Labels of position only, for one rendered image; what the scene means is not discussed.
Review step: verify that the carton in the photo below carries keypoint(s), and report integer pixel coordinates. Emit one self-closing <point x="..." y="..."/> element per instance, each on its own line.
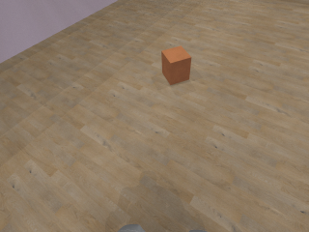
<point x="176" y="64"/>

